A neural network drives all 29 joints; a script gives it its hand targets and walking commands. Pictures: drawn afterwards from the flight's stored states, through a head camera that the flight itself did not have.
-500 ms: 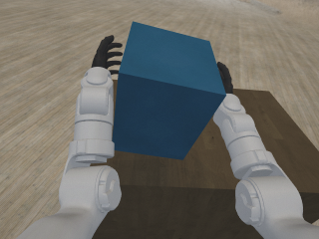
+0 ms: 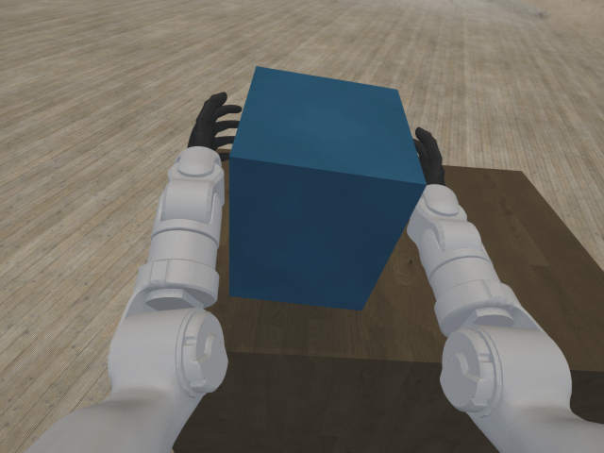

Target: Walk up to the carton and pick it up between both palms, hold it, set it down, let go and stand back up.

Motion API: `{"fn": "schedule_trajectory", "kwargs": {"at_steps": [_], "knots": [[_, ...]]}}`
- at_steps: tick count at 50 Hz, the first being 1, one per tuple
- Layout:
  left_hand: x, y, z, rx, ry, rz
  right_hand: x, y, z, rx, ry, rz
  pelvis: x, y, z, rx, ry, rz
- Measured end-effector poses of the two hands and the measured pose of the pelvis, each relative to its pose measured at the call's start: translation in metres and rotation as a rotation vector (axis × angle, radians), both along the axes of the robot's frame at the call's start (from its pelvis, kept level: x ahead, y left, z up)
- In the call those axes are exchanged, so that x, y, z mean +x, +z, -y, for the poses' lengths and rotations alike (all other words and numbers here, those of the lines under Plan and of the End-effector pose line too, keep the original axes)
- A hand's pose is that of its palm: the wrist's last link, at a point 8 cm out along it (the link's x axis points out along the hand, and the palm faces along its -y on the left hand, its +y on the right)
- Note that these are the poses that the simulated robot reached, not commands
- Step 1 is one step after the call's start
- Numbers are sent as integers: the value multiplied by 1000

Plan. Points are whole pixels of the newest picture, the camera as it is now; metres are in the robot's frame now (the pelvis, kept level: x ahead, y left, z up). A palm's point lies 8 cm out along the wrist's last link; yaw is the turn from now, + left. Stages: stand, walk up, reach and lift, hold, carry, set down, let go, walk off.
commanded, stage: set down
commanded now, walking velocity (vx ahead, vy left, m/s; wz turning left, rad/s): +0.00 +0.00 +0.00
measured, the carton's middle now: (311, 194) +0.44 +0.00 +0.17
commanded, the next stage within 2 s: none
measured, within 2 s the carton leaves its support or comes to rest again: rests again in 1.98 s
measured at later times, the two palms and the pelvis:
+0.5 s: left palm (213, 168) +0.44 +0.14 +0.21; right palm (422, 198) +0.42 -0.15 +0.19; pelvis +0.01 +0.00 +0.00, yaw -1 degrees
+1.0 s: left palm (219, 185) +0.45 +0.13 +0.18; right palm (421, 213) +0.42 -0.16 +0.16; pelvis +0.00 +0.00 +0.00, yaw -1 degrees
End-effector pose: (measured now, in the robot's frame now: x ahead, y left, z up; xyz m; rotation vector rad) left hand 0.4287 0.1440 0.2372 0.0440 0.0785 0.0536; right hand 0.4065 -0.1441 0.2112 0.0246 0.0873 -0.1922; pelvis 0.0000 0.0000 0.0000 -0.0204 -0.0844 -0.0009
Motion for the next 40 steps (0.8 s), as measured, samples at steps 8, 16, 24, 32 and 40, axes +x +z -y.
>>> {"fn": "schedule_trajectory", "kwargs": {"at_steps": [8, 16, 24, 32, 40], "knots": [[7, -11, 4, -14, -2, -10, 6, -6, 4, -2, -4, -6, 3, 0, 2, 2, -9, -18], [11, -23, 4, -14, -6, -30, 8, -20, 5, 12, -10, -23, 5, 0, 2, 3, -8, -33], [15, -30, 5, -25, -9, -34, 11, -25, 5, 9, -15, -23, 7, 0, 2, 4, -14, -56], [19, -41, 6, -28, -17, -59, 12, -34, 6, 8, -21, -43, 8, 1, 0, 5, -15, -60], [18, -53, 10, -9, -24, -86, 9, -48, 10, 4, -25, -58, 7, 0, -2, 3, -12, -72]]}}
